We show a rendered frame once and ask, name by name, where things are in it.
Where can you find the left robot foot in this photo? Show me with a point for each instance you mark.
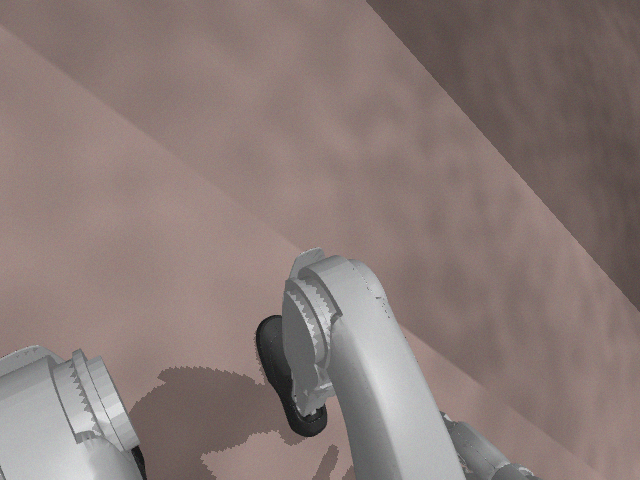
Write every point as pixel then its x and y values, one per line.
pixel 139 461

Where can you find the right robot arm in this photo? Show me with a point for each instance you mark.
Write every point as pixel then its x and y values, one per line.
pixel 514 471

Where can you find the right robot hand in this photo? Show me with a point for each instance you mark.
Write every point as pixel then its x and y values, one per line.
pixel 474 451

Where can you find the right robot foot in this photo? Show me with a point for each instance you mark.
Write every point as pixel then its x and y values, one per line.
pixel 270 349

